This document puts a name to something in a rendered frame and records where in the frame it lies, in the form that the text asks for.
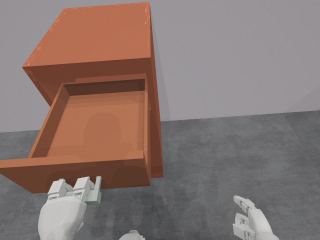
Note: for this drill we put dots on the cabinet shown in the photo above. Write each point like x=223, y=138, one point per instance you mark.
x=104, y=42

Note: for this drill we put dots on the robot left shin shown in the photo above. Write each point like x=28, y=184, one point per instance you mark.
x=134, y=231

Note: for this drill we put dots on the right robot hand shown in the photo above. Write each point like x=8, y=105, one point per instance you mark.
x=247, y=228

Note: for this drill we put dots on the handle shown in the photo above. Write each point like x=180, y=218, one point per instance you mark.
x=94, y=196

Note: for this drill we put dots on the drawer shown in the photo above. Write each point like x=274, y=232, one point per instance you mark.
x=93, y=128

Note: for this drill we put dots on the left robot hand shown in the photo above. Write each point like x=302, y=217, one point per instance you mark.
x=61, y=217

